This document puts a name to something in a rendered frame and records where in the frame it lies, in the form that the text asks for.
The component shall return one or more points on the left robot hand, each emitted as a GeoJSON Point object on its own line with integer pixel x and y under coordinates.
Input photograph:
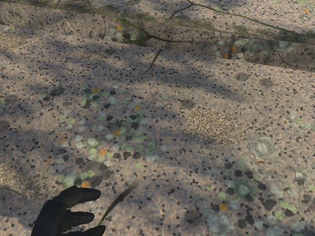
{"type": "Point", "coordinates": [54, 219]}

